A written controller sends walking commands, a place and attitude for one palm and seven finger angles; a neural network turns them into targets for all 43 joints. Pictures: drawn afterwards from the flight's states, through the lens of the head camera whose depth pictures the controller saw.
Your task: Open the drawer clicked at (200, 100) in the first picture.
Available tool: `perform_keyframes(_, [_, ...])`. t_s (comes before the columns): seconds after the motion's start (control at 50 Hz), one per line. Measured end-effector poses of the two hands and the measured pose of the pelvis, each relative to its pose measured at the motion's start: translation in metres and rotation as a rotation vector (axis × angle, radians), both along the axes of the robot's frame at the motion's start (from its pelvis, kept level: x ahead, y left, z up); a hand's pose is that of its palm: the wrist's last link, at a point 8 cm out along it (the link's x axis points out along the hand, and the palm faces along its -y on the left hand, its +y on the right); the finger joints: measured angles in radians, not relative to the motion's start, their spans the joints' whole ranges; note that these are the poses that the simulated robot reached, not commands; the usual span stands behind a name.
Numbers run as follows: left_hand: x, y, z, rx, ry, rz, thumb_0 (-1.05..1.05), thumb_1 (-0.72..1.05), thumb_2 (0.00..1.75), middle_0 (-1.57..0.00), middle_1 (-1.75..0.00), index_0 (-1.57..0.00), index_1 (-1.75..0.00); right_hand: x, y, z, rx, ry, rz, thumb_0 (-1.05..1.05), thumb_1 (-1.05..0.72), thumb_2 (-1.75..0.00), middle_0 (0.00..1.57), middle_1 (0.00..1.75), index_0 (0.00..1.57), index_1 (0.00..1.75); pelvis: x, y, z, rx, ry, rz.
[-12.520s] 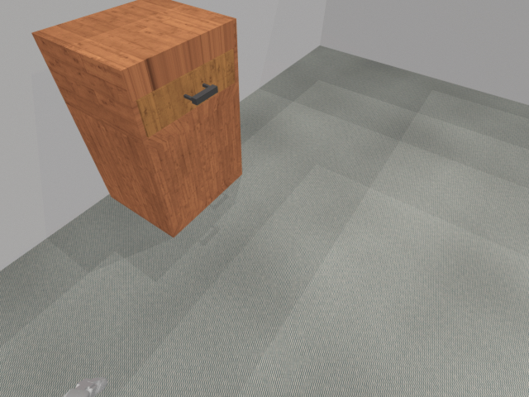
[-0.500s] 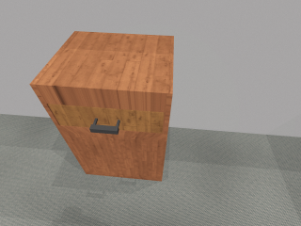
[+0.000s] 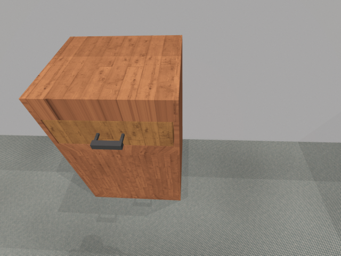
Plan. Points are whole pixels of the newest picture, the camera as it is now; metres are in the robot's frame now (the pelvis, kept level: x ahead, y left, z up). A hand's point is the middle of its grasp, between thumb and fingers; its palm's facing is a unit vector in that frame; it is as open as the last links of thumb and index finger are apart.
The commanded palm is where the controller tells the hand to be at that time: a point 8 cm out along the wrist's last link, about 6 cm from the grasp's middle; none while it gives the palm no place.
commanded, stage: come to a stop and stand still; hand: left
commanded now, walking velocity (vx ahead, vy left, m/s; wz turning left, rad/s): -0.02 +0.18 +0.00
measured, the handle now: (108, 140) +0.52 +0.28 -0.13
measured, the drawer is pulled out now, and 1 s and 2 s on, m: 0.00 0.00 0.00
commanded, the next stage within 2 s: look again from close up in 0.82 s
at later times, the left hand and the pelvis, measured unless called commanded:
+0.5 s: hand out of the picture +0.00 +0.16 -0.17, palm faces +0.04 -0.99 -0.15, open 7.4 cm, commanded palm none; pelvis +0.02 +0.01 +0.01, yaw -2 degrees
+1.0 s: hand out of the picture +0.02 +0.15 -0.17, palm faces -0.01 -0.98 -0.19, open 7.4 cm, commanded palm none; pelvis +0.03 +0.00 +0.00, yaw -2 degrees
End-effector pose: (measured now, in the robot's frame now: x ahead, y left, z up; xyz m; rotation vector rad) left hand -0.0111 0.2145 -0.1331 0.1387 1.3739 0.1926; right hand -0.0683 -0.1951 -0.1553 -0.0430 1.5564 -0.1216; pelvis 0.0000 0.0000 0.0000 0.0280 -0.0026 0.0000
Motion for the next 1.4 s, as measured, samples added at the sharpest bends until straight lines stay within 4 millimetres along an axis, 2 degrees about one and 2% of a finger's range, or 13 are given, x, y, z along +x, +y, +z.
perform_keyframes(0.12, [-0.005, -0.022, 0.003, -0.038, 0.013, 0.015, 0.01, 0.91, 0.9, -0.2, -0.3, -0.2, -0.3, 0.063, -0.027, 0.011, -0.05, -0.138, 0.02, 0.01, -0.91, -0.89, 0.2, 0.3, 0.2, 0.3, 0.002, -0.007, 0.009, 0.006, -0.008, -0.011])
perform_keyframes(0.22, [-0.006, -0.024, -0.003, -0.065, 0.028, 0.022, 0.01, 0.91, 0.9, -0.2, -0.3, -0.2, -0.3, 0.107, -0.036, 0.019, -0.092, -0.241, 0.046, 0.01, -0.92, -0.89, 0.2, 0.3, 0.2, 0.3, 0.007, -0.006, 0.009, -0.002, -0.01, -0.02])
perform_keyframes(0.28, [-0.005, -0.02, -0.013, -0.077, 0.038, 0.029, 0.01, 0.9, 0.9, -0.2, -0.3, -0.2, -0.3, 0.124, -0.034, 0.018, -0.112, -0.291, 0.061, 0.01, -0.92, -0.89, 0.2, 0.3, 0.2, 0.3, 0.013, -0.002, 0.002, -0.031, -0.011, -0.019])
perform_keyframes(0.36, [0.0, -0.014, -0.016, -0.075, 0.043, 0.035, 0.01, 0.9, 0.9, -0.2, -0.3, -0.2, -0.3, 0.134, -0.028, 0.021, -0.125, -0.302, 0.076, 0.0, -0.93, -0.89, 0.2, 0.3, 0.2, 0.3, 0.018, 0.0, 0.003, -0.02, -0.019, -0.025])
perform_keyframes(0.5, [0.009, -0.007, -0.009, -0.068, 0.059, -0.001, 0.01, 0.9, 0.9, -0.2, -0.3, -0.2, -0.3, 0.128, -0.023, 0.021, -0.122, -0.272, 0.058, 0.0, -0.95, -0.89, 0.2, 0.3, 0.2, 0.3, 0.024, 0.006, 0.007, -0.018, -0.015, -0.036])
perform_keyframes(0.74, [0.028, 0.0, -0.003, -0.034, 0.054, -0.028, 0.01, 0.9, 0.9, -0.2, -0.3, -0.2, -0.3, 0.08, -0.01, 0.013, -0.068, -0.116, 0.031, 0.0, -0.92, -0.89, 0.2, 0.3, 0.2, 0.3, 0.034, 0.004, 0.009, -0.01, -0.012, -0.036])
perform_keyframes(0.88, [0.034, -0.007, -0.003, -0.033, 0.048, -0.028, 0.01, 0.91, 0.9, -0.2, -0.3, -0.2, -0.3, 0.066, 0.0, 0.01, -0.029, -0.072, 0.016, 0.0, -0.91, -0.89, 0.2, 0.3, 0.2, 0.3, 0.038, -0.001, 0.008, -0.007, -0.013, -0.032])
perform_keyframes(0.98, [0.03, -0.014, -0.003, -0.024, 0.044, -0.045, 0.01, 0.91, 0.9, -0.2, -0.3, -0.2, -0.3, 0.069, -0.002, 0.006, -0.02, -0.079, 0.01, 0.01, -0.91, -0.89, 0.2, 0.3, 0.2, 0.3, 0.036, -0.002, 0.006, -0.027, 0.002, -0.037])
perform_keyframes(1.06, [0.03, -0.009, -0.008, -0.031, 0.05, -0.069, 0.01, 0.9, 0.9, -0.2, -0.3, -0.2, -0.3, 0.074, -0.008, 0.002, -0.048, -0.117, -0.013, 0.02, -0.92, -0.89, 0.2, 0.3, 0.2, 0.3, 0.036, 0.004, -0.001, -0.047, 0.003, -0.037])
perform_keyframes(1.26, [0.059, 0.014, -0.012, -0.011, -0.028, -0.085, 0.01, 0.91, 0.9, -0.2, -0.3, -0.2, -0.3, 0.089, -0.005, 0.008, -0.085, -0.181, -0.001, 0.02, -0.92, -0.89, 0.2, 0.3, 0.2, 0.3, 0.041, 0.013, -0.001, -0.025, -0.019, -0.052])
perform_keyframes(1.4, [0.063, 0.024, -0.011, -0.01, -0.038, -0.095, 0.01, 0.91, 0.9, -0.2, -0.3, -0.2, -0.3, 0.089, -0.002, 0.012, -0.092, -0.177, 0.01, 0.01, -0.92, -0.89, 0.2, 0.3, 0.2, 0.3, 0.038, 0.018, 0.001, -0.023, -0.021, -0.056])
